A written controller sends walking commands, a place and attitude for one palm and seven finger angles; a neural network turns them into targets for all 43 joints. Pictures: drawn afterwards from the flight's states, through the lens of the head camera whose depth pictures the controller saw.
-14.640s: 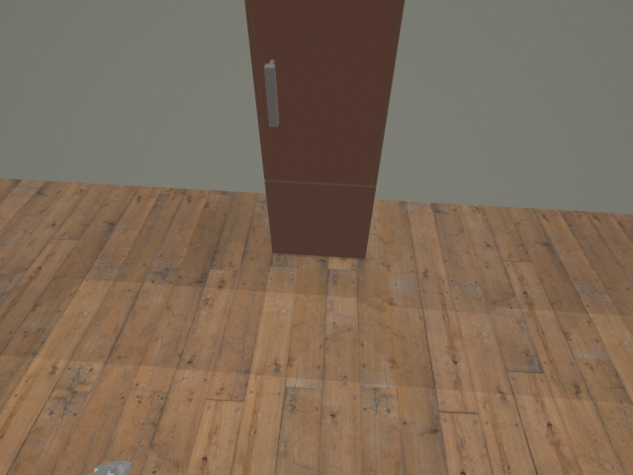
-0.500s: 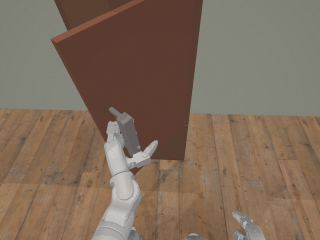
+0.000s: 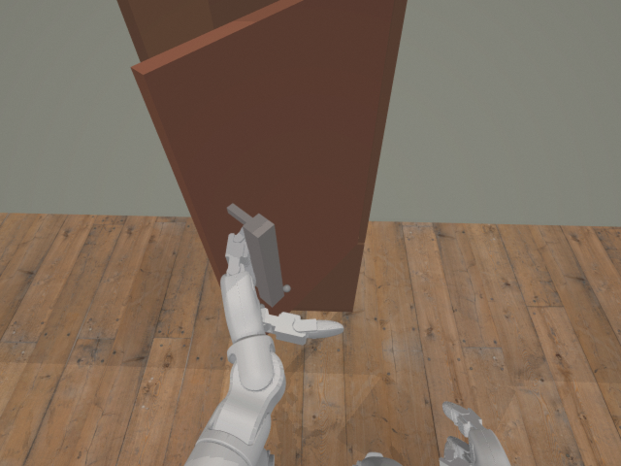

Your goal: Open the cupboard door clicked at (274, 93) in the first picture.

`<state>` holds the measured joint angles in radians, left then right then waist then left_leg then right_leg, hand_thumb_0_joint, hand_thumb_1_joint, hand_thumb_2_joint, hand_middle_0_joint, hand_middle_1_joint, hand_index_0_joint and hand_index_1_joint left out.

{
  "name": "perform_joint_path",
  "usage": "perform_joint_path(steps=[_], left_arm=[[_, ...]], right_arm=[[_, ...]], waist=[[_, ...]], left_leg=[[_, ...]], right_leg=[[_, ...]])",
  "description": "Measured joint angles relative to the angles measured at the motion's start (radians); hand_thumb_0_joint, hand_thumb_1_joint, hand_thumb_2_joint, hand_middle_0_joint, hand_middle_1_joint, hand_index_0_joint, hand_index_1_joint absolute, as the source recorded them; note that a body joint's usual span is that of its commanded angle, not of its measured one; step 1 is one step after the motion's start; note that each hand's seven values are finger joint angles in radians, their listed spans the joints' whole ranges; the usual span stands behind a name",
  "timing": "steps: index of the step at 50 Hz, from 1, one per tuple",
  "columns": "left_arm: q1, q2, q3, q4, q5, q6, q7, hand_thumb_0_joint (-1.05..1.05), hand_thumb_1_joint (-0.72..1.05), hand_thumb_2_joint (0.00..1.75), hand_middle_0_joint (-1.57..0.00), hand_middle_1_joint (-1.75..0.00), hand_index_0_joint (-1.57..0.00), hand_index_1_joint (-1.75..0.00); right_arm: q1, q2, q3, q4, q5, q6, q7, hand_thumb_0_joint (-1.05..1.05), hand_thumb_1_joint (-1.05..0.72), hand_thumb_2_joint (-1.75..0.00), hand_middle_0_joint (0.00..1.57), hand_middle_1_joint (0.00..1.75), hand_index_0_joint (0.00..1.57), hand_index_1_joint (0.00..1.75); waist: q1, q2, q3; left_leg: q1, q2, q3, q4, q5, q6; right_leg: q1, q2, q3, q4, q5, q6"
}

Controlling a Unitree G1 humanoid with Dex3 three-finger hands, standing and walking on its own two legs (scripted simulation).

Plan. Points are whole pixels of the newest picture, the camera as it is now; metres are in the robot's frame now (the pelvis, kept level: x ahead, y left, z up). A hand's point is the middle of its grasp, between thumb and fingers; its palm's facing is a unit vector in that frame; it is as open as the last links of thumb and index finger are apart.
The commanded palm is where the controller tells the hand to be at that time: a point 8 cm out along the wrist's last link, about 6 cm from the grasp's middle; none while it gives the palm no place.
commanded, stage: slide the hand sideways off the handle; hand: left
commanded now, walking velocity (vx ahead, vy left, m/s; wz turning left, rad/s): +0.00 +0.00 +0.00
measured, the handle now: (255, 257) +0.38 +0.09 +0.05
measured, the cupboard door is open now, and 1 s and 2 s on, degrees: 51 52 52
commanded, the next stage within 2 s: draw the hand back to the body in 1.24 s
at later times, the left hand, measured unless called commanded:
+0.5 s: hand (269, 330) +0.28 +0.06 +0.05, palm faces -0.10 -0.99 +0.00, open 16.4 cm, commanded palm +0.26 +0.12 +0.04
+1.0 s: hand (227, 367) +0.23 +0.11 +0.04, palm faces -0.04 -1.00 -0.01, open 16.3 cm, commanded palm +0.21 +0.16 +0.04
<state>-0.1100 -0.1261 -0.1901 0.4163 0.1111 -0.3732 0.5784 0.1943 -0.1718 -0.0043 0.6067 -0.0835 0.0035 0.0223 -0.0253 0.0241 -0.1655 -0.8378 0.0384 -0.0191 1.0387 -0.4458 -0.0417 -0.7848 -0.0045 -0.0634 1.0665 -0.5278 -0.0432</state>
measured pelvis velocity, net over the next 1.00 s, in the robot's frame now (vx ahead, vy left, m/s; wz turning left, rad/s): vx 0.00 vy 0.01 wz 0.00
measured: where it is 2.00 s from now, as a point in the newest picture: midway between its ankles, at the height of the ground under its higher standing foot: outside the picture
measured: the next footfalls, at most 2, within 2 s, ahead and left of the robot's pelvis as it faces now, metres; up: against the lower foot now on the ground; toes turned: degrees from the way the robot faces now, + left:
none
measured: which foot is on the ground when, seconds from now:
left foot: down 0.00-1.00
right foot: down 0.00-1.00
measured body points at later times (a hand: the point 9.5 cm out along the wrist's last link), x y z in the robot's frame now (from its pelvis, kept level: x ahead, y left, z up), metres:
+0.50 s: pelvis -0.01 +0.03 -0.01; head +0.04 +0.03 +0.43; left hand +0.28 +0.12 +0.05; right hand +0.15 -0.20 -0.10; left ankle +0.03 +0.15 -0.67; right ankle +0.00 -0.09 -0.67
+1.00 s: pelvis +0.00 +0.01 -0.01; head +0.06 +0.01 +0.43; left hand +0.23 +0.16 +0.04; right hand +0.19 -0.21 -0.09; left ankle +0.03 +0.15 -0.67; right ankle +0.00 -0.09 -0.67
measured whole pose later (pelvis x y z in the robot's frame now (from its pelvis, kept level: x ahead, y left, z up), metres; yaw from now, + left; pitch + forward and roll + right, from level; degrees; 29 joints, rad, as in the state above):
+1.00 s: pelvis +0.00 +0.01 -0.01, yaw +0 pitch +14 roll -1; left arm 0.37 0.09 -0.16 -0.07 -0.05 -0.36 0.04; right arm 0.24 -0.21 0.02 0.42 -0.01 -0.01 0.01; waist 0.00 0.03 -0.15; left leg -0.88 0.03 -0.02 1.14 -0.50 -0.02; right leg -0.81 -0.01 -0.06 1.14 -0.57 -0.03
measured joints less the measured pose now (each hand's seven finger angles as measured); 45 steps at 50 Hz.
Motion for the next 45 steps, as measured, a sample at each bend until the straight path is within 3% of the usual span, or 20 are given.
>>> perform_joint_path(steps=[4, 8, 11, 13, 15, 17, 22, 25, 35, 45], left_arm=[[0.001, 0.007, -0.009, -0.009, 0.010, 0.011, -0.017, -0.01, -0.49, 0.31, -0.30, -0.51, -0.29, -0.51], [0.033, 0.126, -0.013, -0.048, 0.000, -0.040, -0.292, -0.01, -0.49, 0.31, -0.26, -0.43, -0.21, -0.43], [0.051, 0.191, -0.028, -0.081, -0.088, -0.055, -0.458, -0.01, -0.49, 0.30, -0.22, -0.38, -0.17, -0.38], [0.069, 0.178, -0.027, -0.096, -0.159, -0.038, -0.503, -0.01, -0.50, 0.30, -0.20, -0.36, -0.16, -0.35], [0.091, 0.141, -0.021, -0.108, -0.199, -0.017, -0.502, -0.01, -0.50, 0.30, -0.19, -0.34, -0.15, -0.34], [0.114, 0.107, -0.023, -0.125, -0.194, -0.008, -0.474, -0.01, -0.50, 0.30, -0.18, -0.33, -0.15, -0.32], [0.151, 0.097, -0.055, -0.186, -0.080, -0.032, -0.404, -0.01, -0.50, 0.30, -0.15, -0.31, -0.14, -0.31], [0.167, 0.119, -0.059, -0.222, -0.054, -0.034, -0.398, -0.01, -0.50, 0.30, -0.14, -0.30, -0.14, -0.30], [0.288, 0.160, -0.033, -0.343, -0.123, 0.027, -0.454, -0.01, -0.50, 0.30, -0.15, -0.30, -0.15, -0.30], [0.408, 0.185, -0.015, -0.435, -0.121, 0.007, -0.512, -0.01, -0.50, 0.30, -0.15, -0.30, -0.15, -0.30]], right_arm=[[-0.006, 0.006, 0.010, -0.005, 0.002, -0.002, 0.005, 0.01, -0.91, -0.90, 0.21, 0.30, 0.20, 0.30], [0.014, -0.002, 0.013, -0.039, 0.023, 0.008, 0.003, 0.01, -0.91, -0.90, 0.21, 0.30, 0.20, 0.30], [0.030, -0.024, 0.009, -0.058, 0.052, 0.009, -0.006, 0.01, -0.91, -0.90, 0.21, 0.30, 0.20, 0.30], [0.039, -0.039, 0.008, -0.063, 0.069, 0.006, -0.011, 0.01, -0.91, -0.90, 0.21, 0.30, 0.20, 0.30], [0.048, -0.048, 0.009, -0.068, 0.078, 0.004, -0.011, 0.01, -0.91, -0.90, 0.21, 0.30, 0.20, 0.30], [0.056, -0.050, 0.009, -0.078, 0.077, 0.001, -0.006, 0.01, -0.91, -0.90, 0.21, 0.30, 0.20, 0.30], [0.054, -0.040, 0.006, -0.109, 0.060, -0.004, 0.020, 0.01, -0.91, -0.90, 0.21, 0.30, 0.20, 0.30], [0.044, -0.033, 0.007, -0.123, 0.058, 0.006, 0.026, 0.01, -0.91, -0.90, 0.21, 0.30, 0.20, 0.30], [0.046, -0.023, 0.034, -0.152, 0.076, 0.012, 0.002, 0.01, -0.91, -0.90, 0.21, 0.30, 0.20, 0.30], [0.040, -0.035, 0.028, -0.182, 0.073, -0.009, -0.005, 0.01, -0.91, -0.90, 0.21, 0.30, 0.20, 0.30]], waist=[[-0.003, -0.001, 0.002], [-0.003, -0.004, 0.007], [0.003, 0.014, 0.023], [0.008, 0.025, 0.034], [0.013, 0.025, 0.038], [0.013, 0.019, 0.035], [0.004, -0.002, 0.023], [0.004, -0.003, 0.024], [0.021, 0.013, 0.027], [0.022, 0.002, 0.021]], left_leg=[[-0.003, -0.001, 0.003, 0.010, -0.004, 0.008], [-0.015, -0.008, 0.006, 0.028, -0.008, 0.018], [-0.006, -0.008, 0.006, 0.039, -0.014, 0.024], [0.007, -0.009, 0.009, 0.035, -0.015, 0.030], [0.017, -0.012, 0.015, 0.027, -0.011, 0.035], [0.014, -0.016, 0.019, 0.024, -0.008, 0.040], [-0.034, -0.019, 0.025, 0.062, -0.019, 0.045], [-0.053, -0.016, 0.026, 0.089, -0.030, 0.046], [-0.016, -0.014, 0.020, 0.067, -0.030, 0.043], [-0.037, -0.010, 0.003, 0.093, -0.047, 0.028]], right_leg=[[0.000, -0.001, 0.003, 0.002, 0.002, 0.007], [-0.010, -0.008, 0.006, 0.019, -0.002, 0.013], [0.005, -0.009, 0.007, 0.017, -0.002, 0.021], [0.021, -0.009, 0.009, 0.006, 0.003, 0.027], [0.030, -0.012, 0.015, -0.004, 0.009, 0.034], [0.026, -0.017, 0.019, -0.005, 0.012, 0.039], [-0.025, -0.021, 0.026, 0.037, 0.000, 0.043], [-0.043, -0.019, 0.028, 0.062, -0.010, 0.042], [-0.003, -0.015, 0.022, 0.036, -0.008, 0.040], [-0.021, -0.011, 0.006, 0.064, -0.033, 0.026]])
